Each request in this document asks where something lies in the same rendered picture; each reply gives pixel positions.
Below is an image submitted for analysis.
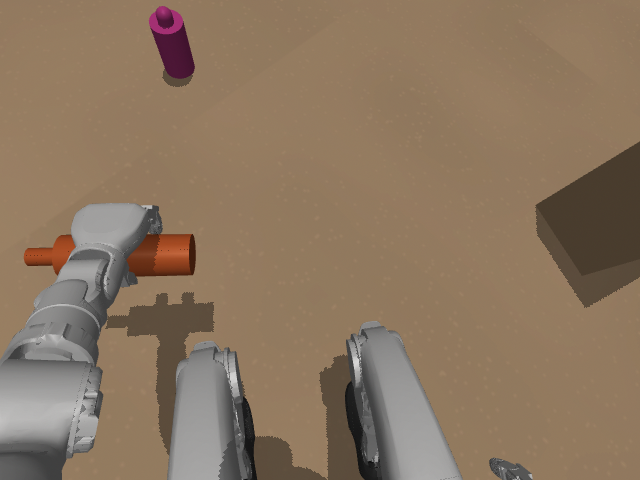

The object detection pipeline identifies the right robot foot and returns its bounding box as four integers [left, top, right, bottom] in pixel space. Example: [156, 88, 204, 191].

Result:
[345, 381, 382, 480]

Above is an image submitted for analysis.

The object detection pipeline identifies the left robot arm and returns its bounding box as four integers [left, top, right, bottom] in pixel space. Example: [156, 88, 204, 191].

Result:
[0, 243, 127, 480]

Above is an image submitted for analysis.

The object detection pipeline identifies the left robot hand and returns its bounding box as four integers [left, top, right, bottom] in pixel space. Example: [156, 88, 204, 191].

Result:
[71, 203, 163, 287]

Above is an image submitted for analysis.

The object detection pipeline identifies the left robot foot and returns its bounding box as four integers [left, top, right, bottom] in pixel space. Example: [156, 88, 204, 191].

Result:
[241, 396, 257, 480]

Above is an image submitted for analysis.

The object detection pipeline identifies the right robot hand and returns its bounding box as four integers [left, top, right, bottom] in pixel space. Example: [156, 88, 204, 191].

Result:
[489, 458, 533, 480]

